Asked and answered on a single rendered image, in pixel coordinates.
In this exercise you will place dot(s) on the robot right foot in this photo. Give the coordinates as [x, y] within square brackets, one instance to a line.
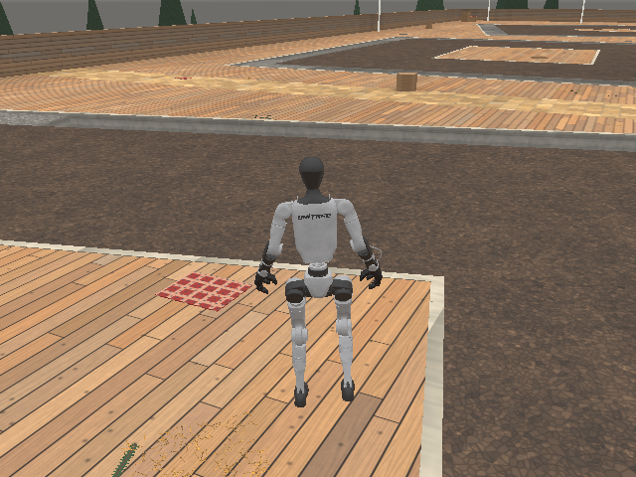
[347, 393]

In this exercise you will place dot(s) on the robot left upper arm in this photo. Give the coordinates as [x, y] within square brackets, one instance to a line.
[282, 212]

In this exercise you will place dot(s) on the robot right upper arm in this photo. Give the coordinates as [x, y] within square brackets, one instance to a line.
[346, 208]

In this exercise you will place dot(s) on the right robot shin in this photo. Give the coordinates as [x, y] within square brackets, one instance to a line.
[346, 354]

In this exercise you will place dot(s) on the left robot forearm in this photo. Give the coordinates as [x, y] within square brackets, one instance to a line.
[266, 262]

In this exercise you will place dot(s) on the robot left hand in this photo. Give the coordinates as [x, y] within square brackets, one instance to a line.
[259, 279]

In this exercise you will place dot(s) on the right robot forearm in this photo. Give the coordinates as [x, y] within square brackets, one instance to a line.
[368, 257]

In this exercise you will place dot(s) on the robot right hand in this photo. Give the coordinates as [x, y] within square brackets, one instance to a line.
[370, 274]

